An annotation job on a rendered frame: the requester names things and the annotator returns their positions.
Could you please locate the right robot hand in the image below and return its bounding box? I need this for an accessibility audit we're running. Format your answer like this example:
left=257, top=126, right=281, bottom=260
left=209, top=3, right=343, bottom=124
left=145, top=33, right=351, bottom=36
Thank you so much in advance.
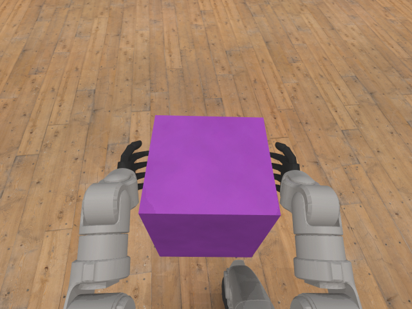
left=270, top=142, right=300, bottom=192

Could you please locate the robot right thigh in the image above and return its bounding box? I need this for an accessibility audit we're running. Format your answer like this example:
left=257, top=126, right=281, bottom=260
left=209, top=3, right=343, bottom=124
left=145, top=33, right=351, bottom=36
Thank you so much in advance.
left=223, top=265, right=275, bottom=309

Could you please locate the left robot upper arm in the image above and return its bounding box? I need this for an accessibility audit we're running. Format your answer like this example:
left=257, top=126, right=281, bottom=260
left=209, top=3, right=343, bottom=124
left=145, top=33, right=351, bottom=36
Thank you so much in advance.
left=67, top=292, right=136, bottom=309

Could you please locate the left robot forearm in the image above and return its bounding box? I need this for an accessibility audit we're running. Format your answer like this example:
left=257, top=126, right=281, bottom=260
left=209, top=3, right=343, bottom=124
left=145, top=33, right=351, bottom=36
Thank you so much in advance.
left=63, top=168, right=139, bottom=309

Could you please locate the right robot forearm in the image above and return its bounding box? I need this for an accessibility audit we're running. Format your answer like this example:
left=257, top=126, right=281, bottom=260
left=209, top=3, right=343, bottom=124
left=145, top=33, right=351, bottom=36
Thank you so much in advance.
left=280, top=170, right=362, bottom=309

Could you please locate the carton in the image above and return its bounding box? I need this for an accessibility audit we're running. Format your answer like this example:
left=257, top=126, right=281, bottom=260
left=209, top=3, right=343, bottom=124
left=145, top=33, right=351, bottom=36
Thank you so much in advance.
left=138, top=115, right=281, bottom=258

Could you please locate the right robot upper arm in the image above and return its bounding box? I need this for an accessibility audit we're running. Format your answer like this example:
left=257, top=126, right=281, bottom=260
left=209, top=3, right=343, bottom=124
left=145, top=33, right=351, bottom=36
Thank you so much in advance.
left=290, top=293, right=359, bottom=309

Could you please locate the robot right shin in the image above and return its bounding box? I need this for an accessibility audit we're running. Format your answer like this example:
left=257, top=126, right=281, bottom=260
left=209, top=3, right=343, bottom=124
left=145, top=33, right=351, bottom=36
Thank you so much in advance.
left=227, top=259, right=245, bottom=309

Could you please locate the left robot hand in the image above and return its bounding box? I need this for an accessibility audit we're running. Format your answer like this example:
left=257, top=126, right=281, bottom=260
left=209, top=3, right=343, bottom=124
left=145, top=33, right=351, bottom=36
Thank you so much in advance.
left=117, top=140, right=149, bottom=190

